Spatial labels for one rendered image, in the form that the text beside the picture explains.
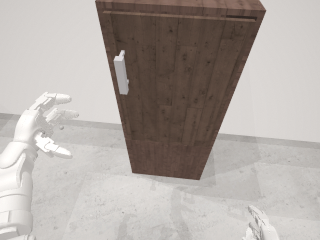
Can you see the robot left forearm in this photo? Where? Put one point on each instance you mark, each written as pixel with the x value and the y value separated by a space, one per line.
pixel 16 189

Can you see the cupboard door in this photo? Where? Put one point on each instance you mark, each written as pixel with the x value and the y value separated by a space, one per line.
pixel 180 68

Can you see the right robot hand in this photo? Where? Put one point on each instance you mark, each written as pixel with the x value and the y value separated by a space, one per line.
pixel 265 232

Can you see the handle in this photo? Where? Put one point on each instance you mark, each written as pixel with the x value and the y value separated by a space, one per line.
pixel 120 69

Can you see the left robot hand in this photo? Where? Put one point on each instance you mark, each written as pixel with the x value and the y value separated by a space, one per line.
pixel 31 123

